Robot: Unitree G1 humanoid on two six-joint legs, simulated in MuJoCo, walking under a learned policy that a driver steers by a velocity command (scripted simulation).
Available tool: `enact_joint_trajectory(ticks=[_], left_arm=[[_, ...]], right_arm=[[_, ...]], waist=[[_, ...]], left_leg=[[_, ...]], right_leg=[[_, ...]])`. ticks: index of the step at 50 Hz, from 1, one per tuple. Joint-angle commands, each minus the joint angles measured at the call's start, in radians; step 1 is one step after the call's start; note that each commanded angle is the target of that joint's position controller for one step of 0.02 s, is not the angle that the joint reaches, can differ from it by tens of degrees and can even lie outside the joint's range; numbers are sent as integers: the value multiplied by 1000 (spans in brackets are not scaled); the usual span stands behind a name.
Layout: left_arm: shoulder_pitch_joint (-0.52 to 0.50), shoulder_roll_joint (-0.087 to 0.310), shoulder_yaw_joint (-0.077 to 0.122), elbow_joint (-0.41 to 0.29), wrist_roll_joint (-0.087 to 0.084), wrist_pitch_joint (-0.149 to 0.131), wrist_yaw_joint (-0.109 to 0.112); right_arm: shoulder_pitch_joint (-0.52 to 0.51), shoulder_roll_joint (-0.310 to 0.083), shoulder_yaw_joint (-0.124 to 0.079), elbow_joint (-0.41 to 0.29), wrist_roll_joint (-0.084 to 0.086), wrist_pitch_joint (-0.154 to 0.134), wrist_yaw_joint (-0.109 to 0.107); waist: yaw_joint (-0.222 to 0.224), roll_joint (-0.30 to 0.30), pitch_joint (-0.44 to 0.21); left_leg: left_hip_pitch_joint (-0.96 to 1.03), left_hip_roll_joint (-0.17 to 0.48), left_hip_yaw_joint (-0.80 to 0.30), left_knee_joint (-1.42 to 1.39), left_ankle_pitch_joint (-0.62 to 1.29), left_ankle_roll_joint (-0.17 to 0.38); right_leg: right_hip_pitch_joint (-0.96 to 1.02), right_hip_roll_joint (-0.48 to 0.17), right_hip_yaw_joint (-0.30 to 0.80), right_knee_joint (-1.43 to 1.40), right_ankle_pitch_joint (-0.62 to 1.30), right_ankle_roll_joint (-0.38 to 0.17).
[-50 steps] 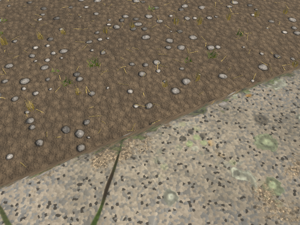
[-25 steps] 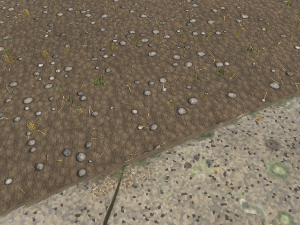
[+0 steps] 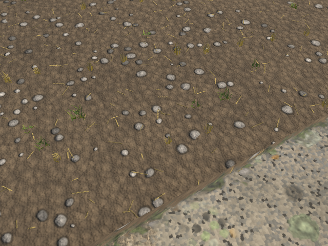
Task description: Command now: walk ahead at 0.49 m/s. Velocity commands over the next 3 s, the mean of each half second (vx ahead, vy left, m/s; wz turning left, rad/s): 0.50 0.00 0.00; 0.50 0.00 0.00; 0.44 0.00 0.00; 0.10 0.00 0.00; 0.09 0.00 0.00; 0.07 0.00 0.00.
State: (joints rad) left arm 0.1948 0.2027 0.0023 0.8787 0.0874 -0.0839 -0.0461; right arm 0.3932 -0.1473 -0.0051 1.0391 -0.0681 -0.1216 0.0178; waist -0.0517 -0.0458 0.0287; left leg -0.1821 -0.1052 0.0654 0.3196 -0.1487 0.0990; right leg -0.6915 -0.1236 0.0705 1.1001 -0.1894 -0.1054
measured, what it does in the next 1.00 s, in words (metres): walks ahead: right foot, then left foot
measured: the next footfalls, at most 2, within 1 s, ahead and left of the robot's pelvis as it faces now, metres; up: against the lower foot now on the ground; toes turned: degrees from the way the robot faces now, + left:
right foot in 0.28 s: +0.34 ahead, -0.15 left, +0.00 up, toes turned -2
left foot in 0.82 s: +0.59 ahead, +0.06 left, +0.00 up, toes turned +3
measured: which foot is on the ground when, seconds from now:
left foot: down 0.00-0.30, up 0.32-0.80, down 0.82-1.00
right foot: up 0.00-0.26, down 0.28-0.84, up 0.86-1.00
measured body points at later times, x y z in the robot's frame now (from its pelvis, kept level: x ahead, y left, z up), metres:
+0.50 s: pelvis +0.29 -0.08 +0.01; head +0.30 -0.08 +0.46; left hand +0.29 +0.17 -0.14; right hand +0.36 -0.32 -0.14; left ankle +0.30 +0.08 -0.66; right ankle +0.30 -0.15 -0.74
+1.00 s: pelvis +0.54 -0.02 -0.01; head +0.55 -0.02 +0.44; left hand +0.62 +0.22 -0.15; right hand +0.54 -0.26 -0.15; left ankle +0.55 +0.06 -0.74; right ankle +0.52 -0.16 -0.65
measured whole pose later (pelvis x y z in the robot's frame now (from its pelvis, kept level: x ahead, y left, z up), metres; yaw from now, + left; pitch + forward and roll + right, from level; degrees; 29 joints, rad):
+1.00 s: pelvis +0.54 -0.02 -0.01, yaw +0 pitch +0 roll +1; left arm 0.26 0.19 0.05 0.92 0.07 -0.09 -0.03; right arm 0.37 -0.18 -0.05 1.01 -0.04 -0.13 0.01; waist -0.04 -0.02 0.01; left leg -0.23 -0.06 0.08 0.48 -0.25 0.08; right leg -0.53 -0.03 0.05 1.23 -0.29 -0.10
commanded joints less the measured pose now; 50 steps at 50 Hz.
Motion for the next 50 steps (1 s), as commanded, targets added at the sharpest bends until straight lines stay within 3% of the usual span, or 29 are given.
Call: enact_joint_trajectory(ticks=[1,2,3,4,5,11,12,13,14,15,16,17,19,21,22,23,32,33,34,38,40,41,42,43,44,45,48,49,50], left_arm=[[17,18,-8,-44,-8,12,-10],[-2,37,5,-65,-80,16,9],[-49,41,1,-70,-88,19,16],[-97,9,-17,-70,-3,31,-7],[-108,19,-8,-80,3,39,-8],[-275,52,22,-122,-26,31,3],[-239,62,32,-124,-81,10,12],[-228,58,29,-101,-46,8,7],[-124,114,59,-83,-56,0,14],[64,174,71,-34,-55,-7,17],[336,197,76,30,-44,-4,18],[448,159,80,102,-4,-11,26],[203,121,78,74,-30,-32,44],[123,6,41,61,-36,-28,48],[117,77,57,61,-87,-29,34],[150,1,43,64,-28,-38,36],[335,40,19,149,13,-49,-37],[228,132,55,96,-114,-43,16],[355,5,1,161,17,-54,-12],[413,43,25,185,-1,-53,3],[346,82,40,162,-6,-41,8],[249,156,77,132,-98,-23,50],[460,10,26,171,5,-29,4],[517,-60,4,165,30,-33,-28],[224,-4,32,50,-16,-42,-46],[74,21,46,-5,-43,-46,-27],[123,-46,33,2,17,-19,18],[147,73,74,-4,-98,12,31],[108,-81,24,-11,17,11,21]], right_arm=[[-84,-80,1,-86,-9,-38,18],[12,-199,-39,-47,83,-17,10],[47,-188,-37,-38,90,-8,8],[94,-82,-1,-21,-11,-22,37],[125,-97,-9,-12,-16,-24,48],[176,-135,-24,19,-2,10,32],[126,-199,-51,1,73,28,-9],[189,-128,-19,28,-15,22,12],[124,-162,-36,7,-6,18,22],[170,-104,-20,-12,-14,9,24],[251,-34,7,-32,-19,-4,44],[64,-121,-30,-55,13,0,58],[-42,-132,-45,-80,7,-1,25],[-55,-64,-33,-93,-19,12,7],[-11,-130,-58,-97,75,40,0],[-36,-4,-25,-89,-8,37,15],[-245,-57,-32,-172,-18,70,63],[-295,-144,-53,-196,62,70,40],[-328,-77,-34,-204,-8,62,44],[-407,-117,-63,-249,3,41,22],[-349,-110,-70,-241,19,34,20],[-107,-130,-82,-134,56,29,12],[-22,-198,-99,-139,47,0,11],[199,-208,-96,-105,27,-1,6],[329,-176,-86,-28,-30,-20,1],[189,-206,-98,-32,-24,-36,-2],[-34,0,-30,-66,11,-17,-7],[-74,-163,-66,-94,86,-12,-1],[-75,32,-20,-87,7,-33,-6]], waist=[[48,72,20],[75,99,35],[43,102,40],[-6,99,48],[-4,98,61],[-25,100,49],[-6,128,75],[22,95,-20],[88,93,-53],[116,-22,-277],[190,-225,-466],[260,-89,-274],[157,-10,-15],[81,10,-4],[12,42,-3],[54,-23,-28],[44,-29,41],[13,-12,46],[63,-3,52],[68,-8,49],[12,-16,16],[-61,-57,-2],[-25,177,-211],[-108,344,-387],[-199,227,-196],[-139,115,24],[30,42,44],[111,50,59],[64,72,32]], left_leg=[[-250,221,-128,-210,130,172],[-223,232,-125,-196,215,123],[-187,236,-119,-187,213,108],[-89,273,-164,-176,203,178],[41,310,-192,-168,240,200],[360,381,-200,-129,336,146],[245,299,-128,-47,341,72],[203,342,-167,-38,547,98],[169,281,-110,77,623,58],[-10,178,-54,332,433,-13],[-372,18,-55,642,-205,-86],[-567,38,-178,871,-403,-39],[-560,173,-191,901,-241,13],[-457,222,-175,832,-134,20],[-377,189,-100,784,-122,-18],[-403,218,-150,798,-107,-6],[-344,186,-88,539,356,-56],[-312,160,-5,489,349,-57],[-336,196,-106,508,331,-46],[-489,172,-68,401,23,-13],[-205,113,9,350,27,13],[-54,55,50,256,44,18],[407,178,-108,331,288,169],[709,436,-559,155,270,406],[643,464,-747,13,23,336],[380,472,-658,-17,-67,266],[-34,386,-393,-97,44,229],[-82,351,-352,-154,148,150],[-83,328,-283,-143,51,188]], right_leg=[[183,-9,-68,-245,237,33],[230,26,-125,-278,230,66],[229,27,-125,-322,239,83],[144,8,-53,-388,297,75],[70,22,-48,-449,281,69],[53,56,-58,-618,136,14],[181,121,-181,-588,30,39],[366,96,-104,-613,231,-11],[503,119,-110,-620,230,-45],[902,6,2,-514,422,-174],[1314,-250,483,-695,275,-374],[1223,-242,590,-822,79,-288],[834,-184,350,-895,-31,-187],[685,-143,224,-952,140,-179],[599,-110,156,-915,294,-89],[630,-99,117,-971,238,-160],[442,-71,-14,-927,439,-170],[452,-43,-62,-928,387,-74],[463,-77,0,-896,405,-134],[818,-140,19,-782,606,-117],[677,-105,-36,-685,797,-84],[658,-5,-94,-484,751,-31],[360,49,-94,-250,552,5],[82,230,-101,172,-363,67],[-208,234,56,355,-429,19],[-271,144,84,347,-288,-16],[8,18,69,220,-64,-22],[100,39,-12,43,-70,30],[56,-2,41,70,13,10]])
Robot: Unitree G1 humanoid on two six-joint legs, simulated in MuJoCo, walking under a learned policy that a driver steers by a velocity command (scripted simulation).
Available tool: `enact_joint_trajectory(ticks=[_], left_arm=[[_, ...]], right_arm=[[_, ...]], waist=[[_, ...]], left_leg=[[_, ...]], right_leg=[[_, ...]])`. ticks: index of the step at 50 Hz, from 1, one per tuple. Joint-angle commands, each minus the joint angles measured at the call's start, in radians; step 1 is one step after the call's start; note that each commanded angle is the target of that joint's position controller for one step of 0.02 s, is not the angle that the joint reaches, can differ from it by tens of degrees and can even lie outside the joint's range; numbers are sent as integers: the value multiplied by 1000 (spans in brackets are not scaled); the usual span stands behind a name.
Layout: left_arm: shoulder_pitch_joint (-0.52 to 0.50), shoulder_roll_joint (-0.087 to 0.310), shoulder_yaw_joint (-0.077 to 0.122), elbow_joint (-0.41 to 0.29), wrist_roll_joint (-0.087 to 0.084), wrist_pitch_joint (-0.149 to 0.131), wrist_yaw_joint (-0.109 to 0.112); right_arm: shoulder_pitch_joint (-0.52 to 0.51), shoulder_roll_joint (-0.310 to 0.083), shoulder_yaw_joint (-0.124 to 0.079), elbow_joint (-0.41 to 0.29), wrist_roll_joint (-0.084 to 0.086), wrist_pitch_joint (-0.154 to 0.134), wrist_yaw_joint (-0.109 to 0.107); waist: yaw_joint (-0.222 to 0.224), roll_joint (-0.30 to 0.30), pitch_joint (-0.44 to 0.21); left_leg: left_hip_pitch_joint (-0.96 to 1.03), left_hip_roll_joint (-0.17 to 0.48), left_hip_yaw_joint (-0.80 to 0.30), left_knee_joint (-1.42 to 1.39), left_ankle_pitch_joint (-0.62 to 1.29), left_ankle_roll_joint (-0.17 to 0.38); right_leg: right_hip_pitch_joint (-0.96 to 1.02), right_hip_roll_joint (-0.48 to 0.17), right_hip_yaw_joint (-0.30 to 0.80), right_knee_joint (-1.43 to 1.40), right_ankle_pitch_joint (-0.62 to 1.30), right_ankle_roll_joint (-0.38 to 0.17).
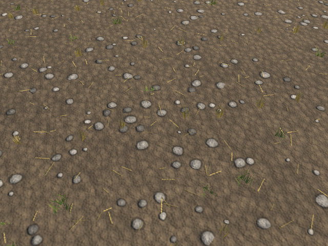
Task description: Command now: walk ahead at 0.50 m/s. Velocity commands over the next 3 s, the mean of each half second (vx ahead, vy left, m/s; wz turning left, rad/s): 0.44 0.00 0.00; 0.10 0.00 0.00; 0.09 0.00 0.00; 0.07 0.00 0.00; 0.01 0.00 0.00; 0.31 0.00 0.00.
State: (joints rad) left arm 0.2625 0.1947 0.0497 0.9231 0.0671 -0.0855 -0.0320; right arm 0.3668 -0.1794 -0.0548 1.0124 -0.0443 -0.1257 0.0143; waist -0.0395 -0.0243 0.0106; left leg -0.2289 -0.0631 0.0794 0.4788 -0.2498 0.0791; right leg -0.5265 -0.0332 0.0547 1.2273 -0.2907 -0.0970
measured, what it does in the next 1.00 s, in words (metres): goes down: right foot 0.12 m lower, then left foot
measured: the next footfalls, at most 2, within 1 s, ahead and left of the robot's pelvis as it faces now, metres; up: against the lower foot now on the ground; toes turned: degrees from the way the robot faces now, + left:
right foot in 0.40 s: +0.41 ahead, -0.16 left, -0.12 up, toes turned -2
left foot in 0.72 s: +0.47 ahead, +0.09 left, -0.12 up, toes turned +0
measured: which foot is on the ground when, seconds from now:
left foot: down 0.00-0.40, up 0.42-0.70, down 0.72-1.00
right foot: up 0.00-0.38, down 0.40-1.00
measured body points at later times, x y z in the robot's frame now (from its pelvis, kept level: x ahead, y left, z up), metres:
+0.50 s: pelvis +0.28 -0.06 -0.13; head +0.32 -0.06 +0.32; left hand +0.48 +0.14 -0.24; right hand +0.18 -0.28 -0.27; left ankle +0.12 +0.10 -0.67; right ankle +0.37 -0.16 -0.86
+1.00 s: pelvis +0.40 -0.02 -0.12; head +0.41 -0.01 +0.33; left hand +0.40 +0.21 -0.28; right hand +0.48 -0.26 -0.26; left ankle +0.43 +0.09 -0.86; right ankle +0.37 -0.16 -0.86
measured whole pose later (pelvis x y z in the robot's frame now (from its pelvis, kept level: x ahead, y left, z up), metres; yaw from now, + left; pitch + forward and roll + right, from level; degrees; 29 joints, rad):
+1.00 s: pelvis +0.40 -0.02 -0.12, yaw +0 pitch +1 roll -1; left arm 0.31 0.17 0.03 1.05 0.00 -0.02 0.04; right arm 0.17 -0.16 -0.06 0.98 0.00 -0.01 -0.03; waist 0.02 0.00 0.00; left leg -0.34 0.01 -0.02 0.57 -0.25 0.01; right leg -0.22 -0.02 -0.03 0.52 -0.32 0.03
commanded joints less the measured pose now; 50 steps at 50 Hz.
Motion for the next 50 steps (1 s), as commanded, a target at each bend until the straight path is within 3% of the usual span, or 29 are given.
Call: enact_joint_trajectory(ticks=[1,2,3,5,6,8,11,14,15,16,18,20,21,22,23,24,25,26,28,30,32,34,36,37,38,40,41,43,50], left_arm=[[17,-73,-23,-72,53,18,-3],[-18,-57,-23,-95,44,23,-10],[-80,-41,-22,-118,30,25,-18],[-71,-29,-25,-131,38,26,-34],[-112,-18,-27,-149,37,20,-32],[-235,14,-21,-180,32,11,-21],[-339,-9,-39,-200,28,19,-25],[-397,10,-46,-220,32,34,-33],[-508,91,-9,-267,-172,-2,-41],[-513,65,-20,-261,-181,-13,-45],[-415,44,-20,-210,-129,-30,-56],[-25,79,9,-58,-84,-32,-52],[202,131,19,17,-68,-22,-43],[276,191,20,31,-73,-15,-35],[185,177,22,-12,-85,0,-24],[83,165,18,-34,-73,13,-11],[2,128,5,-61,-61,15,6],[-116,94,-13,-78,-71,14,14],[-175,85,-17,-65,-46,14,14],[-156,101,-9,-47,-28,16,28],[-114,126,1,-24,-46,18,37],[-119,103,-6,-7,-68,19,38],[-54,51,-19,28,-74,19,36],[35,41,-16,41,-62,20,35],[102,50,-11,56,-66,25,40],[60,64,-8,53,-72,52,66],[59,63,-7,57,-68,63,74],[95,49,-9,75,-57,70,77],[111,45,-6,109,-65,60,76]], right_arm=[[0,72,38,-40,-25,-38,-5],[41,42,35,-20,-40,-42,-3],[53,-2,30,-14,-30,-40,12],[93,-40,29,1,-44,-38,30],[167,-9,39,36,-54,-43,19],[303,1,49,68,-30,-42,-3],[362,16,69,84,-31,-16,11],[361,-1,74,86,-25,-10,23],[193,-144,8,22,103,9,-25],[209,-144,9,29,107,24,-43],[282,-62,14,62,83,57,-51],[260,-8,19,72,65,61,-35],[253,24,19,65,66,46,-30],[372,30,40,58,105,33,-23],[325,-47,25,10,122,16,-13],[236,-71,21,-27,122,15,-18],[155,-55,18,-40,100,24,-39],[144,-47,6,-37,75,56,-56],[127,32,15,-54,40,95,-73],[87,24,14,-61,42,87,-75],[57,-12,2,-60,49,86,-66],[28,-23,-4,-63,39,100,-64],[-23,-68,-13,-81,10,120,-65],[-56,-140,-29,-95,19,128,-68],[-88,-168,-39,-94,37,135,-67],[-153,-116,-35,-98,45,128,-61],[-167,-93,-28,-98,43,120,-59],[-176,-84,-26,-88,40,108,-54],[-184,-88,-31,-60,51,104,-46]], waist=[[51,42,65],[41,43,52],[27,56,46],[42,69,24],[10,46,46],[-69,51,66],[-98,65,119],[-100,42,171],[-105,16,177],[-106,3,144],[-110,22,91],[58,22,-69],[154,-106,-206],[154,-247,-428],[151,-199,-493],[104,-127,-411],[81,9,-349],[4,131,-231],[-51,60,-97],[-46,-38,-119],[-36,-93,-160],[-56,-77,-142],[-39,-28,-80],[28,77,-59],[66,160,-40],[48,165,33],[49,153,47],[59,141,21],[48,64,-58]], left_leg=[[-34,268,-273,-293,158,205],[-49,240,-224,-279,187,201],[-105,204,-166,-275,195,188],[-176,207,-157,-209,260,186],[-34,234,-208,-153,211,188],[174,245,-256,-70,153,193],[31,236,-264,-28,12,195],[10,266,-304,-10,-70,187],[-19,270,-314,60,-32,132],[56,266,-295,111,9,117],[147,187,-231,303,133,68],[-126,84,-140,721,117,11],[-429,-17,-83,1105,-476,-44],[-600,9,-229,1328,-609,-76],[-670,79,-288,1241,-483,-82],[-695,123,-237,1185,-395,-95],[-658,160,-210,1154,-264,-107],[-526,187,-200,1011,-168,-127],[-317,210,-183,660,-127,-152],[-127,162,-141,385,-28,-147],[-44,115,-116,268,129,-147],[49,99,-108,141,244,-119],[101,146,-154,49,333,-82],[138,200,-192,36,380,-51],[94,211,-196,26,246,-16],[-79,175,-207,-61,-70,-16],[-100,163,-199,-73,-65,-25],[-76,150,-184,-51,39,-32],[42,135,-163,24,327,-17]], right_leg=[[-141,-95,44,-175,185,5],[-123,-86,3,-289,270,16],[-53,-66,-45,-381,327,25],[22,-44,-61,-319,457,22],[-138,-86,29,-396,597,37],[-333,-81,14,-556,680,57],[-178,-78,-41,-709,713,56],[-107,-90,-30,-742,653,43],[-83,-35,-6,-745,550,39],[-83,-39,-2,-783,536,42],[42,-29,-26,-940,639,29],[579,-31,-93,-916,905,-1],[932,-211,38,-735,1400,-70],[1193,-412,219,-529,1628,-221],[1146,-428,274,-593,1225,-299],[973,-410,311,-698,867,-312],[767,-418,366,-799,675,-295],[486,-394,327,-884,643,-277],[164,-286,171,-917,712,-208],[88,-165,15,-896,784,-146],[125,-158,4,-890,745,-135],[91,-145,8,-892,528,-96],[48,-86,10,-878,176,-10],[15,-15,-24,-850,-58,39],[38,30,-59,-820,-93,62],[130,41,-98,-807,-55,75],[148,35,-96,-803,-39,79],[189,23,-89,-799,-4,87],[243,8,-88,-774,93,108]])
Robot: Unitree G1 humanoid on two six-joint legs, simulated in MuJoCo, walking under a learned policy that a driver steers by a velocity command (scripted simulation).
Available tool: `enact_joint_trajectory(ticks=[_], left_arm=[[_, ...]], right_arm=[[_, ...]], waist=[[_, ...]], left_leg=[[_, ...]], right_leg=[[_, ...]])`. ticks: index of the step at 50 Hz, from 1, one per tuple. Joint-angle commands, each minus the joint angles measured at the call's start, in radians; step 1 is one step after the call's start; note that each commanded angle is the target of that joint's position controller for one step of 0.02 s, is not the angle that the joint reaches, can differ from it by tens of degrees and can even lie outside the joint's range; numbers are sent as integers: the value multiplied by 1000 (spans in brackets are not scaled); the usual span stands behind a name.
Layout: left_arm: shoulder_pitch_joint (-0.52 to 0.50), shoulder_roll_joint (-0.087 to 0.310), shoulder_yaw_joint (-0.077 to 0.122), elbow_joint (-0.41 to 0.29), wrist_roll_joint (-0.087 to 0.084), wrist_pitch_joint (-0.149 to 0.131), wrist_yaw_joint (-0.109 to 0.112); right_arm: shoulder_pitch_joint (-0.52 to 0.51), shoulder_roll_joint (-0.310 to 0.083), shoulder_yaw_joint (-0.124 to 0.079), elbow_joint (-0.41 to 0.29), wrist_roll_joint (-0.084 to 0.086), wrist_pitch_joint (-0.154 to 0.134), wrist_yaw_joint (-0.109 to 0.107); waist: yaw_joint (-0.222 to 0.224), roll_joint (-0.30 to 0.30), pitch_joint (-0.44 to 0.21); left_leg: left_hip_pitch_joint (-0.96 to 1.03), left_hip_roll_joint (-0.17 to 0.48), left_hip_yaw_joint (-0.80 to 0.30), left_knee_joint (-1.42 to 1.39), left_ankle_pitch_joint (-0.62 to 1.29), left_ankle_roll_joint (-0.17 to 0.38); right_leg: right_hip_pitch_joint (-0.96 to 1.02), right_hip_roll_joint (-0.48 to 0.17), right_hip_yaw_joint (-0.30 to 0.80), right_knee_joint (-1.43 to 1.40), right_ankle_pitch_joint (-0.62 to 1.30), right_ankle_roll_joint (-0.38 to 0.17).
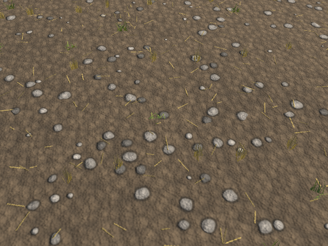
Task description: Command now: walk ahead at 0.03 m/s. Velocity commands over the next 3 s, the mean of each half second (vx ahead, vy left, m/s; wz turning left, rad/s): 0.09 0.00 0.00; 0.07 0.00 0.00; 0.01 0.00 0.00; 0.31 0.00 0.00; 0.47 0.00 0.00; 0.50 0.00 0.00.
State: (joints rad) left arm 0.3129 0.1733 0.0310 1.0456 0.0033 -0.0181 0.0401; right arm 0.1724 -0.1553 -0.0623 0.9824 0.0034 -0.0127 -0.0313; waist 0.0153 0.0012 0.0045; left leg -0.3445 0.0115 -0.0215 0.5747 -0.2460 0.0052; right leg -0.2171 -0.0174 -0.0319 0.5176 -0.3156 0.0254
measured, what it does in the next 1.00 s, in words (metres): steps on the spot: right foot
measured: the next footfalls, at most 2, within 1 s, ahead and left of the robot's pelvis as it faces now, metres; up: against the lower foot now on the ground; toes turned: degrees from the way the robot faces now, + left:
right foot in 0.80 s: +0.12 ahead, -0.13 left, +0.00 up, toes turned -1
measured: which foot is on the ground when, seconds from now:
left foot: down 0.00-1.00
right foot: down 0.00-0.60, up 0.62-0.78, down 0.80-1.00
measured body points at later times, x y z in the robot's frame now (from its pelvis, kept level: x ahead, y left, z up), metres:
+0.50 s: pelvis +0.04 +0.00 -0.02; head +0.04 +0.01 +0.43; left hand -0.01 +0.24 -0.17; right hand +0.10 -0.24 -0.16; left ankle +0.04 +0.11 -0.73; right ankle -0.03 -0.14 -0.73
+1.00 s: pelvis +0.08 -0.01 +0.00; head +0.09 -0.01 +0.45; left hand +0.13 +0.23 -0.15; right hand +0.11 -0.25 -0.16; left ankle +0.03 +0.11 -0.73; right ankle +0.08 -0.12 -0.73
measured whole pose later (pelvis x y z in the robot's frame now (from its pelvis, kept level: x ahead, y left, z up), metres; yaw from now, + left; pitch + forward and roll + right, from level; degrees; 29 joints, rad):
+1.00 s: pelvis +0.08 -0.01 +0.00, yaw +0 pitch -1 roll +0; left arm 0.19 0.16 0.06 1.08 -0.01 -0.01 0.04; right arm 0.22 -0.18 -0.04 1.09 0.00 0.00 -0.04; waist -0.01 0.01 0.03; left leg -0.16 0.00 0.00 0.52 -0.35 0.00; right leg -0.25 -0.01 -0.01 0.55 -0.29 0.00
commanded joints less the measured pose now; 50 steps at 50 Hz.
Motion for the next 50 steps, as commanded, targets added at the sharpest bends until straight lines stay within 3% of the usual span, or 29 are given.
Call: enact_joint_trajectory(ticks=[1,13,15,17,20,22,23,24,25,27,29,30,31,32,33,34,36,38,39,40,41,42,44,50], left_arm=[[64,69,15,-7,-2,-6,6],[82,59,18,41,-5,9,16],[111,61,23,60,-13,13,18],[99,79,30,44,-26,9,23],[137,67,28,32,-34,-32,21],[176,86,32,34,-35,-57,15],[187,120,40,33,-32,-62,12],[180,152,47,29,-24,-64,8],[166,131,42,16,-18,-66,5],[128,110,38,7,-10,-56,0],[85,81,29,2,-15,-50,0],[63,56,21,2,-12,-50,-1],[62,21,17,-3,-15,-46,-5],[55,7,17,-14,-29,-31,-4],[20,19,20,-24,-33,-18,2],[-1,19,20,-27,-26,-11,8],[6,11,19,-5,-17,0,21],[72,19,26,37,-18,8,13],[80,39,30,42,-8,15,9],[75,81,37,33,0,22,9],[18,104,35,22,-5,26,10],[-38,91,34,14,-12,25,6],[-68,101,43,8,-13,15,2],[-83,81,44,19,-11,3,-3]], right_arm=[[6,-114,-25,-28,3,-10,1],[0,-96,-26,16,6,10,1],[20,-98,-29,33,12,16,-1],[31,-114,-36,30,24,13,-5],[22,-100,-31,14,36,-34,-1],[-18,-76,-23,-6,36,-65,8],[-37,-62,-18,-18,30,-77,12],[-33,-59,-15,-25,24,-83,16],[-34,-76,-17,-26,16,-86,18],[38,-87,-24,10,19,-78,23],[159,-160,-49,48,24,-60,29],[268,-175,-48,74,12,-47,27],[276,-132,-19,79,-4,-46,28],[222,-115,-2,71,-11,-53,31],[139,-115,3,48,-8,-54,26],[61,-129,6,27,-8,-49,20],[-15,-156,3,13,-13,-31,6],[6,-165,1,34,12,-17,-1],[47,-153,1,51,26,-18,2],[73,-135,2,55,18,-22,5],[127,-92,6,65,2,-22,8],[145,-63,13,75,-4,-14,4],[96,-88,7,76,4,-3,-7],[100,-98,8,91,1,8,-9]], waist=[[-7,28,-49],[-7,7,7],[-6,11,10],[-12,-2,84],[1,-2,172],[19,-64,174],[19,-131,154],[10,-188,130],[13,-144,106],[-18,-60,36],[-70,70,-39],[-119,167,-102],[-93,214,-119],[-56,162,-100],[-32,106,-46],[-9,71,-12],[22,98,-7],[56,99,-40],[50,71,-45],[25,-4,-44],[-40,-99,-27],[-47,-112,-2],[-19,-43,44],[-18,-27,7]], left_leg=[[155,60,-61,-70,342,59],[146,28,-28,-81,281,49],[130,0,-6,-82,-7,57],[38,-11,-11,-88,-384,78],[-61,12,-47,-60,-447,102],[-129,-15,-2,42,-294,93],[-152,-50,55,136,-132,77],[-169,-44,71,205,22,69],[-141,-22,56,219,148,70],[19,-17,43,163,321,77],[279,43,-75,68,653,127],[390,195,-253,-27,922,216],[399,324,-387,-80,1133,286],[322,355,-410,-96,976,317],[253,326,-350,-114,836,292],[184,272,-257,-133,763,236],[86,177,-135,-137,711,174],[70,127,-70,-113,642,140],[64,106,-66,-117,501,108],[46,66,-39,-106,264,68],[58,7,-1,-127,65,38],[89,-3,12,-148,21,20],[74,-14,27,-128,66,7],[116,6,21,-123,136,-2]], right_leg=[[-56,-8,-2,-59,133,-11],[-34,-19,-3,-63,137,-4],[-43,5,-27,-56,-81,-21],[-105,-6,-4,-52,-317,-68],[-146,-53,77,-55,-399,-120],[-89,-104,173,-92,-322,-160],[-40,-156,261,-129,-167,-188],[3,-231,351,-137,3,-216],[9,-229,336,-98,154,-209],[-28,-112,160,18,301,-122],[-177,18,-7,264,338,-15],[-279,42,-11,494,80,31],[-347,29,64,633,-321,41],[-352,-11,115,670,-360,38],[-360,-40,98,639,-335,32],[-317,-59,77,492,-295,26],[-131,-33,31,212,-163,34],[52,22,-22,-13,154,27],[112,10,6,-54,280,12],[153,-48,64,-67,459,-12],[117,-78,81,-33,508,-59],[60,-81,87,-32,384,-88],[44,-47,72,-35,342,-74],[73,-37,64,-35,399,-72]])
